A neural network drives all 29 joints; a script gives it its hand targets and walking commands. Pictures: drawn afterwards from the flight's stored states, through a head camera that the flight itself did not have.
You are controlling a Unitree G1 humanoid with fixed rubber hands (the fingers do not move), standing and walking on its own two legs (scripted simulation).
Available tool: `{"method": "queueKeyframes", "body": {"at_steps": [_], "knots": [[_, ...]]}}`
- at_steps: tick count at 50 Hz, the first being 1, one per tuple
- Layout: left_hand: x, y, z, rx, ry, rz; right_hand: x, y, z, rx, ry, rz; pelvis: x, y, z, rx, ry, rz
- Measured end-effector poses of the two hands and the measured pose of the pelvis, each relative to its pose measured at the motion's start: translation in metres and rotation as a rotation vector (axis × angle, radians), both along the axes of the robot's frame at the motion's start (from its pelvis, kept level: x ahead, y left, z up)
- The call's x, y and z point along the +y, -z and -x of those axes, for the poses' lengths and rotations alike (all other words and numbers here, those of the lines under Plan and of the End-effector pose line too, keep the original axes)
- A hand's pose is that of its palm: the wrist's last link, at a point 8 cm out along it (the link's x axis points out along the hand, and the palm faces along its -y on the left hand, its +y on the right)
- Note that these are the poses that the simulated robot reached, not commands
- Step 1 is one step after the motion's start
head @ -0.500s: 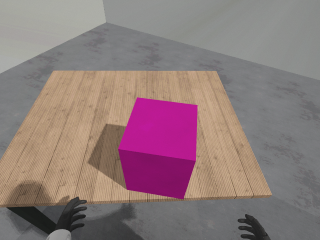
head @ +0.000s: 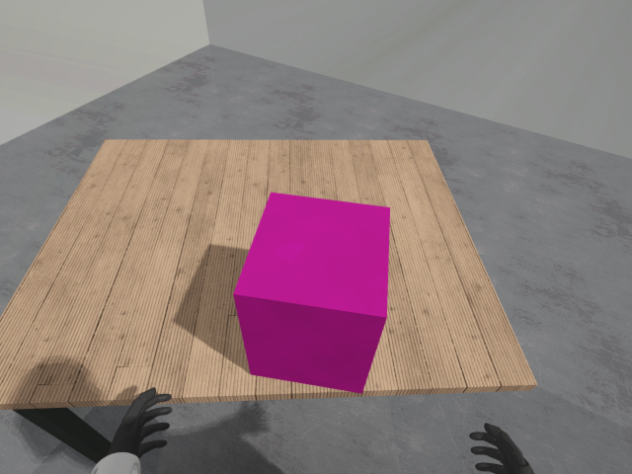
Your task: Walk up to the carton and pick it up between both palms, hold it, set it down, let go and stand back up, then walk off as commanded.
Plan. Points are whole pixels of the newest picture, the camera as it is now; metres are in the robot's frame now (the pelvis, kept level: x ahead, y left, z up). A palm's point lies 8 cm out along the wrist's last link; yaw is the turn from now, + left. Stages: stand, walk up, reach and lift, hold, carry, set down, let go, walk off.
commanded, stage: stand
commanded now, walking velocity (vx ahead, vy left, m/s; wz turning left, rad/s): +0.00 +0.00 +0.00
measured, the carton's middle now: (317, 294) +0.41 -0.04 -0.06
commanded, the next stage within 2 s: walk off in 0.24 s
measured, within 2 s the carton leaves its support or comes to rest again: neither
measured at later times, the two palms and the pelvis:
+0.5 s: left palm (118, 461) +0.18 +0.24 -0.08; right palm out of the picture +0.10 -0.28 -0.09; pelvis -0.01 +0.00 +0.00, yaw -1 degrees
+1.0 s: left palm out of the picture +0.08 +0.22 -0.08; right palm out of the picture -0.02 -0.35 -0.14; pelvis -0.08 -0.05 -0.01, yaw -3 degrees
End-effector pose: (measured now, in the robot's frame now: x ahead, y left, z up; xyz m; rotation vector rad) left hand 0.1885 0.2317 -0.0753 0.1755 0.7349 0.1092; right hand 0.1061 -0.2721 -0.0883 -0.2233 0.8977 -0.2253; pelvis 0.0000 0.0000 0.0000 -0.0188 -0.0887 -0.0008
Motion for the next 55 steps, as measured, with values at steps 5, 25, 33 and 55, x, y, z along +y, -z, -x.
{"method": "queueKeyframes", "body": {"at_steps": [5, 25, 33, 55], "knots": [[0.000, 0.000, 0.000, -0.001, 0.000, 0.000, 0.000, 0.000, 0.000, 0.000, 0.000, 0.000, 0.000, 0.000, 0.000, 0.000, 0.000, 0.000], [0.009, 0.002, 0.008, 0.051, 0.010, -0.047, -0.006, 0.006, 0.005, 0.014, 0.008, -0.001, 0.000, 0.002, 0.006, 0.002, 0.013, -0.020], [0.019, 0.006, 0.042, 0.170, 0.012, -0.173, -0.031, 0.034, 0.039, 0.099, 0.027, -0.026, -0.019, 0.011, 0.029, -0.014, 0.028, -0.065], [-0.008, 0.010, 0.124, 0.248, 0.027, -0.223, -0.083, 0.052, 0.144, 0.282, 0.036, 0.008, -0.051, 0.010, 0.099, -0.003, 0.038, -0.075]]}}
